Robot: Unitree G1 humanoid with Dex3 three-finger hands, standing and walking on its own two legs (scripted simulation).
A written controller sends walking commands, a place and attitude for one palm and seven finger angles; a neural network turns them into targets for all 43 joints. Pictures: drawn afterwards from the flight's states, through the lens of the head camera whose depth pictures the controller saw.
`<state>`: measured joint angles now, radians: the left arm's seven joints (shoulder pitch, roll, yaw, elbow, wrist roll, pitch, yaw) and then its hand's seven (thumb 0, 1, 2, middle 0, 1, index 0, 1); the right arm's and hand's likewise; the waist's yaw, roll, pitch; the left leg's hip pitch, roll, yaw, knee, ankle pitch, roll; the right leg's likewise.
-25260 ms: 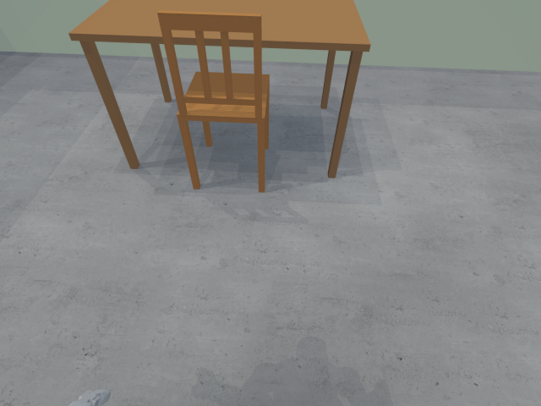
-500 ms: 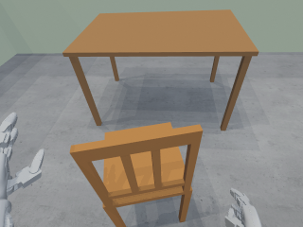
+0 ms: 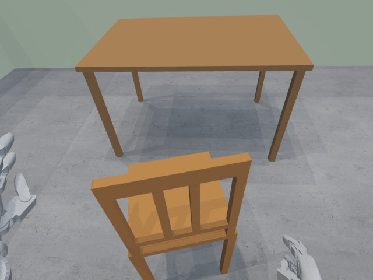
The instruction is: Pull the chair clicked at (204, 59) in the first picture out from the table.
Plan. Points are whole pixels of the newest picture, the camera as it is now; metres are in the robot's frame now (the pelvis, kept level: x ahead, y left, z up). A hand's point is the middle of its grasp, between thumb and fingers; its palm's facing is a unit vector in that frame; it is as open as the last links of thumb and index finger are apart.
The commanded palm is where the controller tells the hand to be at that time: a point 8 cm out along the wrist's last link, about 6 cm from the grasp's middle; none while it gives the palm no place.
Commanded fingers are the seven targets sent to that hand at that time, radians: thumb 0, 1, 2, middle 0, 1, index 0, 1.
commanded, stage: step back with the hand held close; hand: left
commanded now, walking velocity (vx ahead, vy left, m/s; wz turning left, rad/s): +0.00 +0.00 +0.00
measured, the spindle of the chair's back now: (163, 214) +0.31 +0.12 -0.10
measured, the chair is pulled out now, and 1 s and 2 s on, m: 0.65 0.65 0.65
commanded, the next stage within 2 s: stop stepping back and stand still in 1.62 s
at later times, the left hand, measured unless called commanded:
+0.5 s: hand (28, 217) +0.16 +0.27 +0.16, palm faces +0.40 -0.75 -0.52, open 7.4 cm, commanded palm +0.11 +0.30 +0.17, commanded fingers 0.00 0.90 0.90 -0.20 -0.30 -0.20 -0.30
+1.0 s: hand out of the picture +0.11 +0.28 +0.16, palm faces +0.47 -0.72 -0.52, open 7.4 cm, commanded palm +0.05 +0.31 +0.17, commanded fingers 0.00 0.90 0.90 -0.20 -0.30 -0.20 -0.30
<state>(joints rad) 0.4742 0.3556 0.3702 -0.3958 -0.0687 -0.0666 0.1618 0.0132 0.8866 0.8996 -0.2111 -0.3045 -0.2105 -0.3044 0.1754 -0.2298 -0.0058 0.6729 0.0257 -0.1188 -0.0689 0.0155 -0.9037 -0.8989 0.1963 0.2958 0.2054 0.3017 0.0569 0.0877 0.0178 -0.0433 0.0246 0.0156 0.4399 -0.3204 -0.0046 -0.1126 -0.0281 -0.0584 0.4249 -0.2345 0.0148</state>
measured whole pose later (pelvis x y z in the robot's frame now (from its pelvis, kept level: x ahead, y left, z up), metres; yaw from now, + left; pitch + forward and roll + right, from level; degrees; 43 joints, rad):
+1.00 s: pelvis -0.09 +0.01 -0.02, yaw +0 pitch +0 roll -1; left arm 0.55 0.45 0.46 -0.54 -0.02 -0.15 0.18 0.01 0.89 0.90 -0.21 -0.31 -0.21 -0.30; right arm 0.20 -0.20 -0.01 0.62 0.01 -0.09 -0.09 0.01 -0.90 -0.90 0.20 0.30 0.21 0.30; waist 0.01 0.00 0.04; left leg -0.38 0.01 0.00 0.66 -0.28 0.01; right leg -0.41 -0.02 -0.02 0.58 -0.16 0.02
